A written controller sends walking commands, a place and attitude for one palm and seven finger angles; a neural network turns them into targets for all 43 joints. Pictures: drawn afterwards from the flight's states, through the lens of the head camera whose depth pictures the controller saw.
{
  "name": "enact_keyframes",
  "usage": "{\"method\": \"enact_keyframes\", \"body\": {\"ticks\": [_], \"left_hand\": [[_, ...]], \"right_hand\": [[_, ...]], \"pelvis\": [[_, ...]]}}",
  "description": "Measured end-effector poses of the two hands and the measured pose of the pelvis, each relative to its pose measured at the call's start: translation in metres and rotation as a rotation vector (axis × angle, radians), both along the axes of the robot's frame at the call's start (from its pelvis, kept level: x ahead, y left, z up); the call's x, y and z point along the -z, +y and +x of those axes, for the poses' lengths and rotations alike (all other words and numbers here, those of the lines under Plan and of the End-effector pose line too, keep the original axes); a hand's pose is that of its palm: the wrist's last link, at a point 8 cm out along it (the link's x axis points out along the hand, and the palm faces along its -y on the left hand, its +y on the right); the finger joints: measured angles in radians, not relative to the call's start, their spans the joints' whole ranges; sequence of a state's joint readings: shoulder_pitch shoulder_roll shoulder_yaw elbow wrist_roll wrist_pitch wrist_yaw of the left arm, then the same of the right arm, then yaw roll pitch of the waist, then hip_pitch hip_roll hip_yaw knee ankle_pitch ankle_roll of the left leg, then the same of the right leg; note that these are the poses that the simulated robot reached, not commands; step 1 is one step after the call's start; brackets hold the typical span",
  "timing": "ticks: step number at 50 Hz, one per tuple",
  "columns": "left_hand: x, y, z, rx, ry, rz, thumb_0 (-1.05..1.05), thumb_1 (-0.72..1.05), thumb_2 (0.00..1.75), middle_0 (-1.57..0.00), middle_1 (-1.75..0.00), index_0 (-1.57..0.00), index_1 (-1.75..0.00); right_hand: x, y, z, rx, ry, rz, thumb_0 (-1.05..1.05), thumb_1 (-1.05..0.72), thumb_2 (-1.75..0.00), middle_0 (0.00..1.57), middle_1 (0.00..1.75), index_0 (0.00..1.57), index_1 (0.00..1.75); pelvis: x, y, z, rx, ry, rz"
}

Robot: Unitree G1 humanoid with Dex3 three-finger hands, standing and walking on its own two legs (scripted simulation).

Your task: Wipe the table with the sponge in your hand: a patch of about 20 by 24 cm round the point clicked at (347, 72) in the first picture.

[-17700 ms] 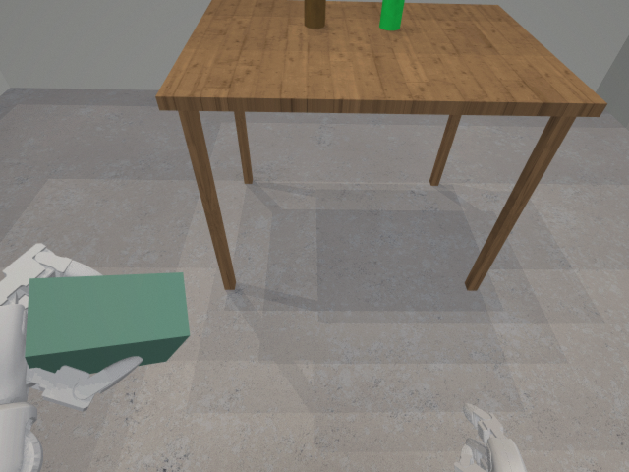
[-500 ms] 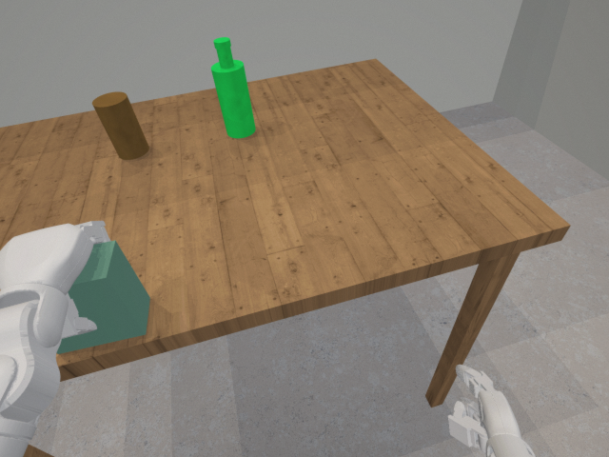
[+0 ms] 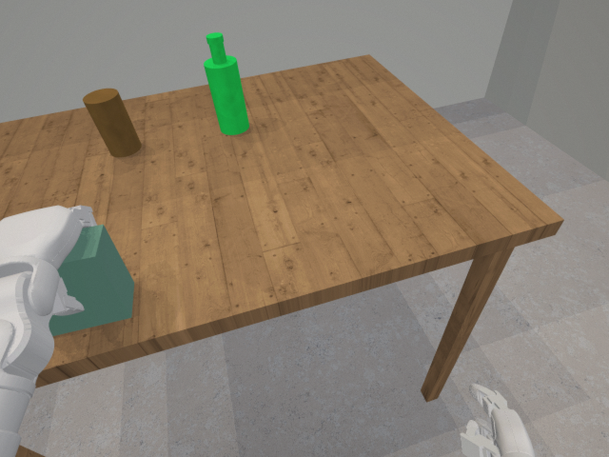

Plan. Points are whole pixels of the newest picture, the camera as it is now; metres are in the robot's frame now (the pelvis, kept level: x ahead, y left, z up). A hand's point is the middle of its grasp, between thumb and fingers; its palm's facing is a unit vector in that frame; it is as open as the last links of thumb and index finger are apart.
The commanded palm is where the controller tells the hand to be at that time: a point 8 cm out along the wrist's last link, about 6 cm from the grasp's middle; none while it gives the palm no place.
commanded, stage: wipe forward along the first lane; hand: left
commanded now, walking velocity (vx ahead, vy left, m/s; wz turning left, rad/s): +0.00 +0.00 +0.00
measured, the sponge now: (79, 291) +0.27 +0.35 +0.09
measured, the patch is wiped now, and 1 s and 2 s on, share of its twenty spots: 0.00 0.05 0.25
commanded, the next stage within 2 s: slide across to the middle lane in 1.18 s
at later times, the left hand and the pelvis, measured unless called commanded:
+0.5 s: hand (71, 237) +0.32 +0.37 +0.13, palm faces -0.09 +0.00 -1.00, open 10.3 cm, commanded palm +0.31 +0.37 +0.17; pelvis +0.00 +0.00 +0.00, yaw -1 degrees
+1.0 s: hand (80, 212) +0.37 +0.39 +0.13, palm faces -0.14 +0.02 -0.99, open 10.3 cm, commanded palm +0.37 +0.38 +0.17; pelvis +0.01 +0.01 -0.01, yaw +0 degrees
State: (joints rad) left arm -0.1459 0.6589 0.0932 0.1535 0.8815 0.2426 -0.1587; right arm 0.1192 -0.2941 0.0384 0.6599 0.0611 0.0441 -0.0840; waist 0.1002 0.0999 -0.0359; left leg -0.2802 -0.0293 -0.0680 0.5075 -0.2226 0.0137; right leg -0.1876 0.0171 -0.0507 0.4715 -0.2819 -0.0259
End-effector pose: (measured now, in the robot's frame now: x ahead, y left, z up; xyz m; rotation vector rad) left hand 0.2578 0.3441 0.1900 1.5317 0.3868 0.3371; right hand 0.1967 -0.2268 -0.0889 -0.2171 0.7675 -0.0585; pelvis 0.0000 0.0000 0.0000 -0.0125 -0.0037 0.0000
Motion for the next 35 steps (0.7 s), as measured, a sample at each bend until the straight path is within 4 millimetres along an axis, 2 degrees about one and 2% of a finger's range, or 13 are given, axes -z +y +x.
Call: {"method": "enact_keyframes", "body": {"ticks": [19, 26, 35], "left_hand": [[0.0, 0.017, 0.046, -0.01, 0.059, 0.016, 0.0, -0.52, 1.02, -0.7, -1.32, -0.74, -1.32], [0.002, 0.021, 0.053, 0.005, 0.058, 0.018, 0.0, -0.52, 1.02, -0.7, -1.32, -0.74, -1.31], [0.001, 0.028, 0.066, -0.009, 0.054, 0.02, 0.0, -0.53, 1.02, -0.7, -1.32, -0.75, -1.31]], "right_hand": [[0.02, -0.02, -0.041, 0.085, 0.136, -0.017, 0.01, -0.9, -0.9, 0.21, 0.3, 0.2, 0.3], [0.025, -0.027, -0.054, 0.116, 0.181, -0.028, 0.01, -0.9, -0.9, 0.2, 0.29, 0.2, 0.3], [0.028, -0.025, -0.06, 0.125, 0.215, -0.029, 0.01, -0.9, -0.9, 0.2, 0.29, 0.2, 0.3]], "pelvis": [[0.003, 0.002, 0.001, 0.005, 0.054, -0.005], [0.004, 0.004, 0.003, 0.009, 0.069, -0.007], [0.005, 0.007, 0.002, 0.005, 0.086, -0.009]]}}
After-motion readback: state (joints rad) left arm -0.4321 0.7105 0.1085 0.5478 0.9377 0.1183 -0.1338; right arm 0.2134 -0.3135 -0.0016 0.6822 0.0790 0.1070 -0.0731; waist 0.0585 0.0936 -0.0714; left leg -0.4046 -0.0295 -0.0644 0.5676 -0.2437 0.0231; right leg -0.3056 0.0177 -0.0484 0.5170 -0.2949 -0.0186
